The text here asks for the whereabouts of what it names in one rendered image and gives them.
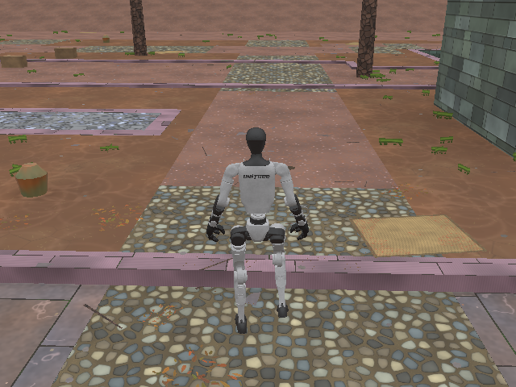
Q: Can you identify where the robot right forearm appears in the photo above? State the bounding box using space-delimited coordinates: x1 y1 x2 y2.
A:
289 194 306 226

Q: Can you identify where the right robot hand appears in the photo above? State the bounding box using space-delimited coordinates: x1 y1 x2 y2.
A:
290 221 309 240

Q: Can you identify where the robot left forearm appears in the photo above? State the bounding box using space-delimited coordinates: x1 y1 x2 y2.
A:
208 195 225 227

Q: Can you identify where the left robot hand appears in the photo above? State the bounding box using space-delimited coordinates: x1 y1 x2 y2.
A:
206 223 225 242

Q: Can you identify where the robot torso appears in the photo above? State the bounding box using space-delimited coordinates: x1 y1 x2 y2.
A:
238 158 276 242

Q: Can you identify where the left robot upper arm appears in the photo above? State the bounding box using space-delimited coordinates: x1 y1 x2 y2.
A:
217 163 240 207

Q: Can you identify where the right robot upper arm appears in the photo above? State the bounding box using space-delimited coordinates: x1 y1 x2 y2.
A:
273 162 297 207

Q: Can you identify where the left robot foot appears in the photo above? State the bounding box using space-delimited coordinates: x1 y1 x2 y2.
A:
235 314 247 334

